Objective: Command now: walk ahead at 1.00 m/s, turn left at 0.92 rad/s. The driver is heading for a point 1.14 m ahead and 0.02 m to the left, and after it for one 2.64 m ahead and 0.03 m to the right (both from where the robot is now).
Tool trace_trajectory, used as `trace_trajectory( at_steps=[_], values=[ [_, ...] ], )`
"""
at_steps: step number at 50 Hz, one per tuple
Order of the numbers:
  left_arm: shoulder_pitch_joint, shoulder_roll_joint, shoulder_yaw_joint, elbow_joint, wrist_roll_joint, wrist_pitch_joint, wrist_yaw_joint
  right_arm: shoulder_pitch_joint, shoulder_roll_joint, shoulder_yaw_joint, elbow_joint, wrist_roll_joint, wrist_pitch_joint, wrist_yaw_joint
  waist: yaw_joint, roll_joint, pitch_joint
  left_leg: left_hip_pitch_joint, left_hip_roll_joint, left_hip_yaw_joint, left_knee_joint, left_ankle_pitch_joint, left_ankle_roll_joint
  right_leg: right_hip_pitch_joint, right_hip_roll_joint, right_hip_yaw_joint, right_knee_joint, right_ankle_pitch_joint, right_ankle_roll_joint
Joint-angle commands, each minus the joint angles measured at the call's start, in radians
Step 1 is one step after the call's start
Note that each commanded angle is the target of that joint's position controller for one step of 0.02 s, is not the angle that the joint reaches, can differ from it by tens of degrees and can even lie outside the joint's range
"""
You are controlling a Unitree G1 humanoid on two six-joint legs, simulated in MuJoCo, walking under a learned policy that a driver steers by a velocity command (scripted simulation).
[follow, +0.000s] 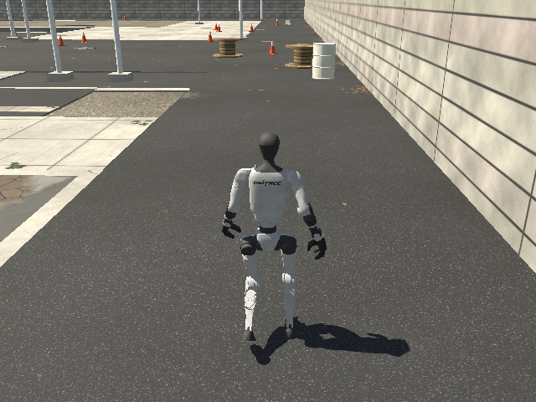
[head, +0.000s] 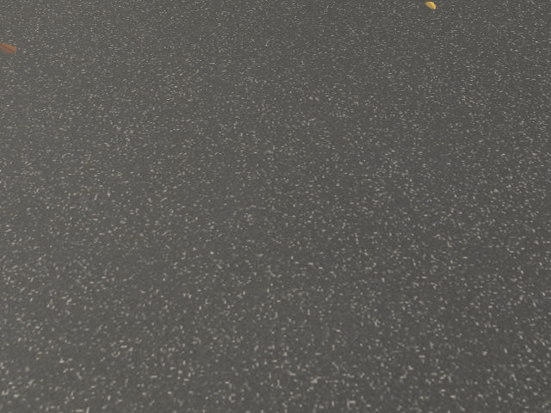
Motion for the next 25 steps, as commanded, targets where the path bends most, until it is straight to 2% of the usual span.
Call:
trace_trajectory(
  at_steps=[1, 3, 4, 7, 8, 9, 10, 11, 13, 14, 15, 16, 17, 18, 19, 20, 21, 22, 23, 24, 25],
  values=[
    [0.214, 0.092, 0.038, 0.039, -0.007, -0.013, 0.003, -0.090, -0.002, 0.012, -0.128, -0.031, 0.018, 0.032, 0.095, -0.122, -0.039, -0.417, 0.137, -0.012, 0.062, 0.049, -0.011, 0.364, -0.287, 0.324, -0.331, -0.101, -0.119],
    [0.246, 0.058, 0.032, 0.083, -0.035, -0.031, -0.012, -0.154, 0.036, 0.026, -0.175, -0.031, 0.044, 0.047, 0.072, -0.133, -0.001, -0.464, 0.168, 0.004, 0.050, 0.062, -0.013, 0.336, -0.273, 0.197, -0.360, 0.050, -0.096],
    [0.243, 0.058, 0.032, 0.091, -0.041, -0.038, -0.018, -0.189, 0.039, 0.031, -0.199, -0.032, 0.050, 0.054, 0.063, -0.125, 0.009, -0.483, 0.173, 0.017, 0.036, 0.097, -0.015, 0.325, -0.269, 0.136, -0.378, 0.122, -0.090],
    [0.195, 0.081, 0.036, 0.097, -0.041, -0.054, -0.019, -0.286, 0.029, 0.044, -0.267, -0.029, 0.050, 0.074, 0.026, -0.126, 0.059, -0.452, 0.168, 0.061, -0.135, 0.269, -0.011, 0.256, -0.217, -0.058, -0.431, 0.278, -0.067],
    [0.201, 0.083, 0.036, 0.105, -0.041, -0.055, -0.017, -0.321, 0.018, 0.045, -0.274, -0.028, 0.050, 0.080, 0.030, -0.093, 0.080, -0.423, 0.147, 0.107, -0.215, 0.311, -0.003, 0.253, -0.180, -0.124, -0.448, 0.345, -0.056],
    [0.210, 0.113, 0.041, 0.109, -0.040, -0.057, -0.015, -0.353, 0.022, 0.052, -0.292, -0.028, 0.050, 0.088, 0.030, -0.097, 0.099, -0.373, 0.144, 0.139, -0.321, 0.348, 0.010, 0.244, -0.184, -0.159, -0.471, 0.374, -0.052],
    [0.227, 0.125, 0.044, 0.118, -0.040, -0.057, -0.012, -0.388, 0.017, 0.054, -0.296, -0.030, 0.049, 0.094, 0.038, -0.073, 0.117, -0.331, 0.123, 0.185, -0.392, 0.368, 0.026, 0.259, -0.174, -0.199, -0.477, 0.471, -0.045],
    [0.253, 0.147, 0.047, 0.123, -0.040, -0.054, -0.008, -0.403, 0.015, 0.055, -0.298, -0.029, 0.048, 0.096, 0.039, -0.068, 0.115, -0.279, 0.087, 0.228, -0.450, 0.369, 0.044, 0.295, -0.172, -0.227, -0.447, 0.668, -0.037],
    [0.296, 0.207, 0.060, 0.118, -0.040, -0.034, 0.006, -0.349, -0.016, 0.046, -0.273, -0.026, 0.044, 0.086, 0.004, -0.107, 0.047, -0.179, 0.008, 0.280, -0.490, 0.302, 0.075, 0.417, -0.192, -0.243, -0.296, 1.110, -0.025],
    [0.291, 0.241, 0.069, 0.112, -0.037, -0.016, 0.013, -0.262, -0.040, 0.035, -0.250, -0.025, 0.042, 0.077, -0.051, -0.133, -0.009, -0.084, -0.022, 0.278, -0.496, 0.248, 0.093, 0.444, -0.214, -0.238, -0.156, 1.246, -0.025],
    [0.259, 0.269, 0.077, 0.098, -0.032, 0.003, 0.017, -0.103, -0.074, 0.017, -0.208, -0.024, 0.040, 0.065, -0.133, -0.152, -0.085, 0.081, -0.047, 0.258, -0.493, 0.189, 0.115, 0.417, -0.240, -0.222, 0.049, 1.315, -0.039],
    [0.221, 0.268, 0.079, 0.073, -0.028, 0.019, 0.014, 0.105, -0.119, -0.012, -0.141, -0.024, 0.036, 0.046, -0.213, -0.132, -0.175, 0.330, -0.064, 0.202, -0.555, 0.151, 0.150, 0.304, -0.245, -0.195, 0.338, 1.203, -0.052],
    [0.229, 0.218, 0.073, 0.072, -0.018, 0.024, 0.001, 0.132, -0.163, -0.041, -0.105, -0.017, 0.039, 0.019, -0.181, -0.012, -0.160, 0.509, -0.017, 0.078, -0.616, 0.075, 0.175, 0.069, -0.122, -0.186, 0.689, 0.421, -0.034],
    [0.316, 0.086, 0.040, -0.015, -0.020, 0.015, -0.008, -0.001, -0.268, -0.055, -0.147, -0.039, 0.055, 0.010, -0.001, 0.219, -0.182, 0.693, 0.240, -0.413, -0.685, 0.178, 0.279, -0.319, 0.027, -0.125, 1.065, -0.318, 0.011],
    [0.237, 0.139, 0.036, -0.077, -0.036, -0.010, -0.006, 0.061, -0.253, -0.057, -0.182, -0.037, 0.063, 0.003, -0.068, 0.081, -0.335, 0.760, 0.330, -0.660, -0.895, 0.010, 0.343, -0.437, 0.016, 0.082, 1.100, -0.231, -0.002],
    [0.188, 0.146, 0.029, -0.070, -0.046, -0.022, -0.006, 0.044, -0.204, -0.048, -0.155, -0.034, 0.055, -0.011, -0.048, -0.022, -0.195, 0.626, 0.349, -0.628, -0.993, -0.040, 0.300, -0.478, -0.032, 0.088, 1.034, -0.152, -0.012],
    [0.196, 0.141, 0.024, -0.045, -0.049, -0.021, -0.004, 0.006, -0.151, -0.033, -0.141, -0.035, 0.038, -0.017, 0.007, -0.101, -0.063, 0.437, 0.326, -0.524, -1.013, 0.013, 0.252, -0.431, -0.079, 0.081, 0.944, -0.108, -0.020],
    [0.206, 0.123, 0.017, -0.025, -0.036, -0.007, -0.007, -0.034, -0.115, -0.017, -0.135, -0.037, 0.015, -0.021, 0.052, -0.137, -0.030, 0.294, 0.289, -0.428, -1.016, 0.090, 0.218, -0.348, -0.107, 0.094, 0.881, -0.109, -0.023],
    [0.248, 0.109, 0.013, -0.001, -0.028, 0.017, -0.016, -0.055, -0.082, -0.002, -0.134, -0.033, -0.008, -0.023, 0.090, -0.138, -0.011, 0.171, 0.266, -0.341, -1.039, 0.166, 0.198, -0.255, -0.127, 0.110, 0.825, -0.104, -0.018],
    [0.270, 0.096, 0.013, 0.019, -0.030, 0.040, -0.027, -0.049, -0.056, 0.009, -0.116, -0.028, -0.027, -0.020, 0.112, -0.132, 0.005, 0.107, 0.242, -0.259, -1.066, 0.194, 0.172, -0.213, -0.140, 0.124, 0.767, -0.106, -0.014],
    [0.252, 0.081, 0.011, 0.018, -0.036, 0.053, -0.038, -0.037, -0.057, 0.009, -0.097, -0.024, -0.042, -0.015, 0.115, -0.100, 0.036, 0.065, 0.227, -0.196, -1.098, 0.201, 0.153, -0.218, -0.142, 0.128, 0.706, -0.092, -0.013]
  ],
)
